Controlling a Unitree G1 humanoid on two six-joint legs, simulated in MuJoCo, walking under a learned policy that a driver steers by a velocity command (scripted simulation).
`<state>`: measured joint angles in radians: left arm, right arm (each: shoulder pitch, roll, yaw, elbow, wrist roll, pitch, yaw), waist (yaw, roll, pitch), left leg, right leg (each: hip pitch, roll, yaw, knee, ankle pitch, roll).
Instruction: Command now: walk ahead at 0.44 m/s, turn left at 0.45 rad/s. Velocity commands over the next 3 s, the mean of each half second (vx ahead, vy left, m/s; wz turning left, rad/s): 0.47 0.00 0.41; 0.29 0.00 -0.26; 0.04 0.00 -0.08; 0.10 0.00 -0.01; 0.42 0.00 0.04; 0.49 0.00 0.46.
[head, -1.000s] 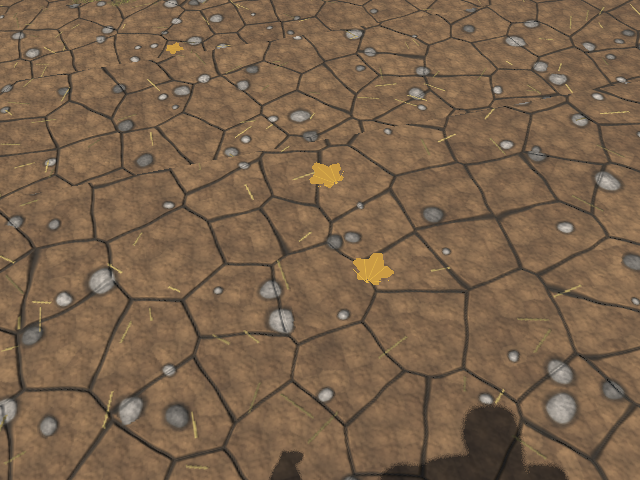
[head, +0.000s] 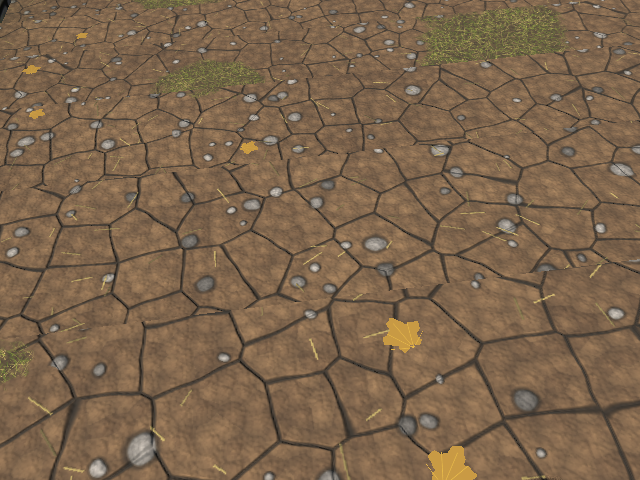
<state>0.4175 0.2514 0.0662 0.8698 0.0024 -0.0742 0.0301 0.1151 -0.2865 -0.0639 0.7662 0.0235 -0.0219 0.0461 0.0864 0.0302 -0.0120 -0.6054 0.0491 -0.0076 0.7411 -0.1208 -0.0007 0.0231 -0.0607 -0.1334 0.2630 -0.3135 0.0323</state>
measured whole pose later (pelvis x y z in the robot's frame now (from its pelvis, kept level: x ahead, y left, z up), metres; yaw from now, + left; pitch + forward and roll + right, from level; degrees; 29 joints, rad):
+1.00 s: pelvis +0.53 +0.05 +0.00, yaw +2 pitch +3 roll -1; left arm 0.21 0.31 0.05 0.72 0.03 -0.13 -0.07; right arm 0.21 -0.30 0.00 0.76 -0.06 -0.04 0.03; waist 0.03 0.02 0.00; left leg -0.58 0.11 -0.04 0.79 -0.22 -0.10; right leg -0.29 0.14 0.05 0.37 -0.12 -0.10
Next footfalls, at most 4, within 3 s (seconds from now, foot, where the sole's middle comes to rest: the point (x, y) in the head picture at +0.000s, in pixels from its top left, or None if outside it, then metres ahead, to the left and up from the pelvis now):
0.12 left None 0.20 0.15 -0.78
0.64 right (373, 435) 0.60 0.00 -0.78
1.10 left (268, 410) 0.65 0.23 -0.78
2.38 left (295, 328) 0.86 0.20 -0.78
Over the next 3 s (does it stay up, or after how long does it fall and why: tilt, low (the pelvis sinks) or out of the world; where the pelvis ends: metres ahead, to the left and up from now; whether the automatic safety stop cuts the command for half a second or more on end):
stays up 1.13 0.06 -0.19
